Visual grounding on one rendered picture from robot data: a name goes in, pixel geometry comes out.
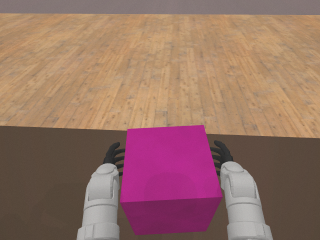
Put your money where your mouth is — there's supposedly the robot left hand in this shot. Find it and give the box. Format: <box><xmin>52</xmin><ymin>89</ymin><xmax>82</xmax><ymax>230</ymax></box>
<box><xmin>103</xmin><ymin>142</ymin><xmax>126</xmax><ymax>176</ymax></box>

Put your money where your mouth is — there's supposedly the left robot forearm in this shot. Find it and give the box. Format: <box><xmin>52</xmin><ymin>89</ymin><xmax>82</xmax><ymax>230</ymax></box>
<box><xmin>76</xmin><ymin>163</ymin><xmax>120</xmax><ymax>240</ymax></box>

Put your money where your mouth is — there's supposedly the right robot forearm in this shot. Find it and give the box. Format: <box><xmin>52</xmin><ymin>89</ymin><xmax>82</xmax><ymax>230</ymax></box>
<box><xmin>220</xmin><ymin>161</ymin><xmax>273</xmax><ymax>240</ymax></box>

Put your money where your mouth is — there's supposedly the robot right hand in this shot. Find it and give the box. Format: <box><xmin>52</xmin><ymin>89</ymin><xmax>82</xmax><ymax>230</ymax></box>
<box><xmin>210</xmin><ymin>140</ymin><xmax>234</xmax><ymax>176</ymax></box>

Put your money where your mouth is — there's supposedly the carton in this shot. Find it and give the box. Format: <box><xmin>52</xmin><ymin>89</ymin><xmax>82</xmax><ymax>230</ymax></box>
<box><xmin>120</xmin><ymin>125</ymin><xmax>223</xmax><ymax>235</ymax></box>

